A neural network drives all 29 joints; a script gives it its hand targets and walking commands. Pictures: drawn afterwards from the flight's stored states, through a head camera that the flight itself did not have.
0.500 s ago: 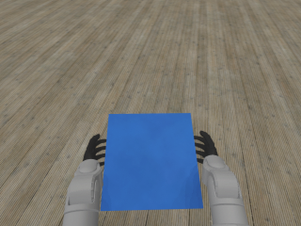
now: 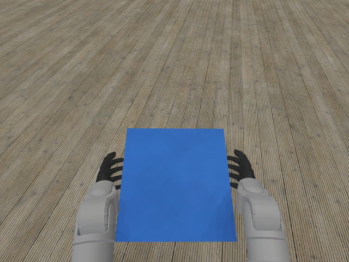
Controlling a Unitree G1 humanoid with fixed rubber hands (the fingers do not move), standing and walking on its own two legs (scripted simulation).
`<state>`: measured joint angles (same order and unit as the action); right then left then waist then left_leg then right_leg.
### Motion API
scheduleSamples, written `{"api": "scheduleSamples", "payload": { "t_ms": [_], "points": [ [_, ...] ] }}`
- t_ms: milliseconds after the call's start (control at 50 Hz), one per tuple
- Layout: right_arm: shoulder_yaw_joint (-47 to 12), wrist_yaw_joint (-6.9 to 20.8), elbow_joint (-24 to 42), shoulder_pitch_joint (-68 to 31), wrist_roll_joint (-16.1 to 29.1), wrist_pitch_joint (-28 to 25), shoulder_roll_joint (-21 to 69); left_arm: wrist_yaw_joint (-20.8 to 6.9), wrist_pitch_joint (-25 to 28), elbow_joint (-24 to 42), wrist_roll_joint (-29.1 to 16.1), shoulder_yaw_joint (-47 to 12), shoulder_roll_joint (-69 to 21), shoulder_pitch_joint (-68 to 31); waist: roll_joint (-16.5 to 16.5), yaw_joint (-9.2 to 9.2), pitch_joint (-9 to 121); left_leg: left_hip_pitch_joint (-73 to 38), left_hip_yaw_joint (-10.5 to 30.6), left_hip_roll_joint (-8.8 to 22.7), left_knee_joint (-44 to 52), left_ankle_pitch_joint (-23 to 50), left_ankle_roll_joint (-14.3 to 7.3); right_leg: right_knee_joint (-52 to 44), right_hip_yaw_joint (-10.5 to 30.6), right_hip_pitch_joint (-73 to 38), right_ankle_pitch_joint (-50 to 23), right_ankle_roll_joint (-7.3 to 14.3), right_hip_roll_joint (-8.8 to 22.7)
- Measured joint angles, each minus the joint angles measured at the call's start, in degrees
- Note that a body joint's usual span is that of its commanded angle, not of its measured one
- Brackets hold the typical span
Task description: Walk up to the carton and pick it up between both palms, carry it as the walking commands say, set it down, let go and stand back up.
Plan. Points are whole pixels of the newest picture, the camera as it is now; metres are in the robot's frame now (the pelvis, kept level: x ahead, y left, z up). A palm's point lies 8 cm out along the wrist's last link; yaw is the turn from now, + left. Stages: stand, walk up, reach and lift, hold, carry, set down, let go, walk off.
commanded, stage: carry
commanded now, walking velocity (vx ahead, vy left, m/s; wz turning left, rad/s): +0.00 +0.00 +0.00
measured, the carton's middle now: (174, 188) +0.31 +0.00 -0.03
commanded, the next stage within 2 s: none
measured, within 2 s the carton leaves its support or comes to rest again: neither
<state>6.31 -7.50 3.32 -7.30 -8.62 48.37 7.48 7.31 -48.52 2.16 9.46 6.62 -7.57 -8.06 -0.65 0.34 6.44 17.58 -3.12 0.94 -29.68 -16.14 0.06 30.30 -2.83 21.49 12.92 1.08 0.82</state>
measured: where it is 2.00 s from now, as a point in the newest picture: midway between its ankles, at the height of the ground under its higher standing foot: outside the picture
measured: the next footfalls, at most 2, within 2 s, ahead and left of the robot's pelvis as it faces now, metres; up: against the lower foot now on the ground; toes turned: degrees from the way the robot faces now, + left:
right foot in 1.76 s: +0.03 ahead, -0.17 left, +0.00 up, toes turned -7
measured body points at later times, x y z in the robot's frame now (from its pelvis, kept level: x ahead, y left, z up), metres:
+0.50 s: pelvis +0.00 +0.00 +0.00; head -0.01 +0.00 +0.45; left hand +0.30 +0.16 +0.06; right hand +0.29 -0.16 +0.05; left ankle -0.01 +0.12 -0.73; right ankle +0.03 -0.11 -0.73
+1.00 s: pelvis +0.00 -0.01 -0.01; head -0.01 -0.01 +0.44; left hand +0.28 +0.14 +0.09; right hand +0.27 -0.17 +0.09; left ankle -0.01 +0.12 -0.73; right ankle +0.03 -0.11 -0.73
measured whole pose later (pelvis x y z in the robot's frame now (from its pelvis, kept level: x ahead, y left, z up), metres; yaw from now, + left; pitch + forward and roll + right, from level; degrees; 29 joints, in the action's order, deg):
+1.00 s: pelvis +0.00 -0.01 -0.01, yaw -1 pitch +4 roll +0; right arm 3.4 -11.8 23.5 -7.5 -6.6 69.0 7.5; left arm 11.7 -69.3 24.1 6.9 3.1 -7.6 -7.6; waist -0.2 0.2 7.6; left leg 20.5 -3.1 3.3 -35.7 -19.5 1.3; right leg 34.1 -3.0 23.8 14.8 1.9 -1.2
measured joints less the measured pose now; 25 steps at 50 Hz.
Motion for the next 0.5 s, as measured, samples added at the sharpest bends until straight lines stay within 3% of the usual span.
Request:
{"api": "scheduleSamples", "payload": {
  "t_ms": [500],
  "points": [
    [-0.2, -0.6, 3.0, -0.8, -0.5, 5.1, 0.1, 0.2, -4.7, 2.4, 0.2, -0.1, -0.2, -1.5, 0.1, -0.11, 0.0, -0.7, -0.4, -0.4, 0.9, 0.2, -0.4, -0.6, 0.3, -0.5, -0.2, -0.4, 0.3]
  ]
}}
